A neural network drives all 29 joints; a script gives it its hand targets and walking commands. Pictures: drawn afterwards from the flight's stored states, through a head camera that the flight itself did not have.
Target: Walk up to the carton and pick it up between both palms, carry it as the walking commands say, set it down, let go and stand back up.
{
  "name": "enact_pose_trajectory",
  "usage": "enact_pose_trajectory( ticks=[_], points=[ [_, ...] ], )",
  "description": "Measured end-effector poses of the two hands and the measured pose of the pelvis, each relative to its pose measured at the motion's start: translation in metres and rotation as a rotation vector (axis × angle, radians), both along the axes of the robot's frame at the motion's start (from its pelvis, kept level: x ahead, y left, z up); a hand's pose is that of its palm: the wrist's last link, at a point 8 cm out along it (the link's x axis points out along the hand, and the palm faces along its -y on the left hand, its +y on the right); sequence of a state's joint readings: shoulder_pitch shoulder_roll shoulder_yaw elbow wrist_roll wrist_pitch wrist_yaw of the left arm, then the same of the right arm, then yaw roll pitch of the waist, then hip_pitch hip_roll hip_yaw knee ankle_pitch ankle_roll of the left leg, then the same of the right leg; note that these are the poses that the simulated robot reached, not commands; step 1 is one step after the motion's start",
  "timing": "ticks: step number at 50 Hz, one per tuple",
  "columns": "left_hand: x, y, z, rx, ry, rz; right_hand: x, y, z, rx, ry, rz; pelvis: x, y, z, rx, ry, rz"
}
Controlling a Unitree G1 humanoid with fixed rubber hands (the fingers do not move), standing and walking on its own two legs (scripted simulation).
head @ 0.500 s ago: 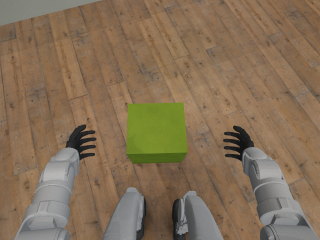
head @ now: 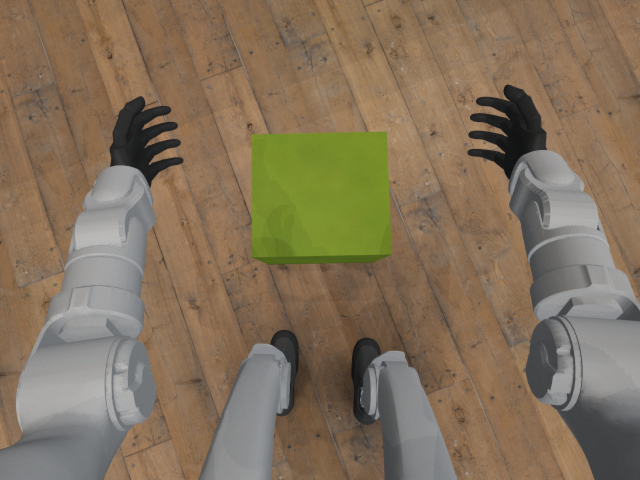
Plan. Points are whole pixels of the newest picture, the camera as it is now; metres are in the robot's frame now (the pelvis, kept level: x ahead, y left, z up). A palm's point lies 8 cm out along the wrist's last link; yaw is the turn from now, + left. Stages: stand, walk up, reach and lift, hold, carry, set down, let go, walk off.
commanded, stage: reach and lift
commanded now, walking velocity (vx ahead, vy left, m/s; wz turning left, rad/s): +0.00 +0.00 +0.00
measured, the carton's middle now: (320, 206) +0.51 +0.03 -0.54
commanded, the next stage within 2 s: none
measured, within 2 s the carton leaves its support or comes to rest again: neither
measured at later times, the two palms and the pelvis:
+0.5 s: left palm (158, 155) +0.49 +0.24 -0.15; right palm (493, 145) +0.53 -0.20 -0.16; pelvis +0.00 +0.00 -0.04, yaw +0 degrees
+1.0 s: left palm (200, 187) +0.49 +0.24 -0.32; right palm (451, 177) +0.53 -0.20 -0.32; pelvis -0.04 -0.01 -0.20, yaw +1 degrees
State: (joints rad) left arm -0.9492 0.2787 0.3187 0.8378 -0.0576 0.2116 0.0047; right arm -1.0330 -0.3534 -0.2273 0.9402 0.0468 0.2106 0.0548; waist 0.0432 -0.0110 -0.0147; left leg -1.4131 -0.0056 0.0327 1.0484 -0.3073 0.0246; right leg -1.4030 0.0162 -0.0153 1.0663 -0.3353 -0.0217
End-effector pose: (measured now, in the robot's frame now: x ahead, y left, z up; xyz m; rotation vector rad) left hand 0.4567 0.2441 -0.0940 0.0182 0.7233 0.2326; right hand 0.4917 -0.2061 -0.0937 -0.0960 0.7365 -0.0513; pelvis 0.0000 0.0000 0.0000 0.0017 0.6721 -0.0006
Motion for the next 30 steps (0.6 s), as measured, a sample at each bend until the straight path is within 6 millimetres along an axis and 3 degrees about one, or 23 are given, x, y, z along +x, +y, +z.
enact_pose_trajectory(
  ticks=[10,19,24,30],
  points=[
    [0.045,-0.003,-0.012,0.000,-0.066,0.003,0.043,0.001,-0.016,0.020,-0.072,-0.003,0.010,-0.001,-0.009,0.005,0.114,-0.001],
    [0.041,0.000,-0.030,-0.001,-0.066,0.004,0.040,0.002,-0.037,0.020,-0.078,0.000,0.010,-0.003,-0.017,0.011,0.164,-0.004],
    [0.036,-0.001,-0.052,-0.009,-0.047,0.010,0.036,0.005,-0.059,0.027,-0.053,-0.007,0.003,-0.003,-0.038,0.012,0.177,-0.005],
    [0.037,-0.003,-0.094,-0.009,-0.050,0.023,0.040,0.005,-0.098,0.025,-0.054,-0.018,-0.010,-0.004,-0.080,0.011,0.186,-0.002]
  ],
)
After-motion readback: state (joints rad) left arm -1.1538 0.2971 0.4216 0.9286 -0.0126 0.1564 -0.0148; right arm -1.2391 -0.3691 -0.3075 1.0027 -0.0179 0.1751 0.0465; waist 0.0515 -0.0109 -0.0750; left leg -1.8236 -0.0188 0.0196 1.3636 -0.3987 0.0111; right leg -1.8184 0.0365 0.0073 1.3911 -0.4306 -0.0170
